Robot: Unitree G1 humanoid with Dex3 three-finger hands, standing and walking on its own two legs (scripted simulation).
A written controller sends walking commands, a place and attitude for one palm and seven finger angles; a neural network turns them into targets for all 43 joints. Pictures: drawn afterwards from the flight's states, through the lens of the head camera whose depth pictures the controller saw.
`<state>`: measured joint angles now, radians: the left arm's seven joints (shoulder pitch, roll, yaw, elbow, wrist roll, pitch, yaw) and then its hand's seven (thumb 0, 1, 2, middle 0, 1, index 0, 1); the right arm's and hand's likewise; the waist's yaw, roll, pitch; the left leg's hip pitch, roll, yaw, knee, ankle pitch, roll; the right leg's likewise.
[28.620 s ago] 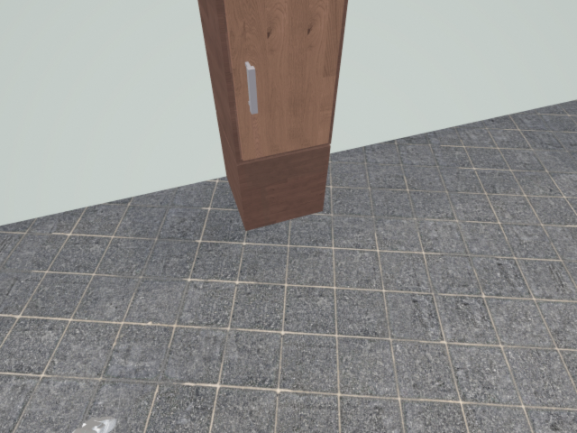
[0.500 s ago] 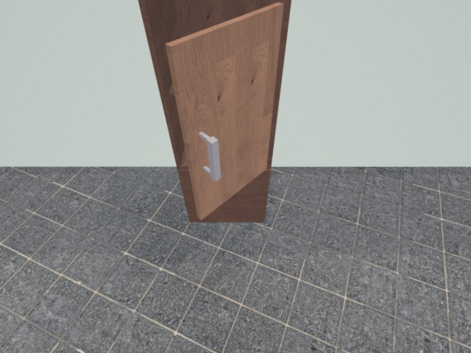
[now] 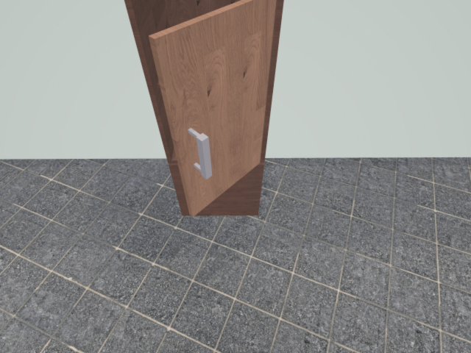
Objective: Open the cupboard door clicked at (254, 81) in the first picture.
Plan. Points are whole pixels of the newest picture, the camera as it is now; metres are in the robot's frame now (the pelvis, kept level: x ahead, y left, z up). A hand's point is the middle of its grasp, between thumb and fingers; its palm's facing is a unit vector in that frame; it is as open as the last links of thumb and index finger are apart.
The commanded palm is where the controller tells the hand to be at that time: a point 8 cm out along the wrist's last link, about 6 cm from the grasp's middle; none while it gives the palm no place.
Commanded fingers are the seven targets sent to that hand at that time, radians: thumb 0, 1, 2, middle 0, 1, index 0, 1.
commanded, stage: look to check the result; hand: left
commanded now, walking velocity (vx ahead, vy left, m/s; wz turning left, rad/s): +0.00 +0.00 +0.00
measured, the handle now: (199, 153) +0.58 +0.13 -0.06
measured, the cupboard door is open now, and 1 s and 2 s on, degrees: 46 46 46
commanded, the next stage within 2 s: walk to a spot facing it in 0.20 s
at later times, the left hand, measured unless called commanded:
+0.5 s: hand out of the picture +0.00 +0.19 -0.18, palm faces +0.00 -0.98 -0.22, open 7.4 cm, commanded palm none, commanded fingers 0.00 0.90 0.90 -0.20 -0.30 -0.20 -0.30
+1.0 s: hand out of the picture +0.05 +0.20 -0.16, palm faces -0.20 -0.94 -0.29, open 7.4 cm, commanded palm none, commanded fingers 0.00 0.90 0.90 -0.20 -0.30 -0.20 -0.30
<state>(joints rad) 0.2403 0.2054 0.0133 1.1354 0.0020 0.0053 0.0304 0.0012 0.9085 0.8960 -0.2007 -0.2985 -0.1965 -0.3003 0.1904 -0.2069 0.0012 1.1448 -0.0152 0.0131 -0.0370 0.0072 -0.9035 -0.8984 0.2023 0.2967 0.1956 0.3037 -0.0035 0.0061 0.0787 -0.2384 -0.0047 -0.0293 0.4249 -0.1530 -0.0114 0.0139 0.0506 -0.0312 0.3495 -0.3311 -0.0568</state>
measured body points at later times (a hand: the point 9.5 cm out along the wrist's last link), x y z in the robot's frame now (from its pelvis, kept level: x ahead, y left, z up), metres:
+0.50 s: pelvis +0.00 +0.01 +0.00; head +0.02 +0.00 +0.45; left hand +0.00 +0.24 -0.16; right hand +0.03 -0.23 -0.16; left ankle +0.05 +0.13 -0.74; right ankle -0.09 -0.08 -0.74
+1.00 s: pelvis -0.01 +0.00 +0.00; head +0.03 -0.02 +0.45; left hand +0.06 +0.25 -0.14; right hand +0.04 -0.27 -0.14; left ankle +0.01 +0.15 -0.68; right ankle -0.09 -0.08 -0.74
